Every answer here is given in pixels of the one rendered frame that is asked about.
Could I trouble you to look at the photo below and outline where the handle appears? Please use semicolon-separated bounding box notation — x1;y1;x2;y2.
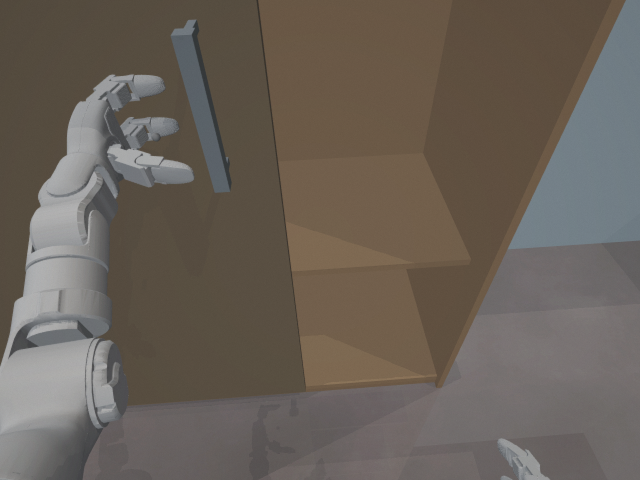
171;20;232;193

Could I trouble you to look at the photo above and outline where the robot right hand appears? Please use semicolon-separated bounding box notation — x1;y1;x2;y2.
497;438;550;480

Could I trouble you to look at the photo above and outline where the robot left hand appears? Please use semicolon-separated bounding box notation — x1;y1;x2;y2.
67;74;195;187

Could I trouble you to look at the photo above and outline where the left robot forearm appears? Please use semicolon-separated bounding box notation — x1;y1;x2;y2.
0;153;120;378

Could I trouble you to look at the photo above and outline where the wardrobe door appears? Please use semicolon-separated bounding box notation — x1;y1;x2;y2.
0;0;306;406

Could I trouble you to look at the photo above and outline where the left robot upper arm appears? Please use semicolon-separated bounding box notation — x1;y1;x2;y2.
0;337;129;480

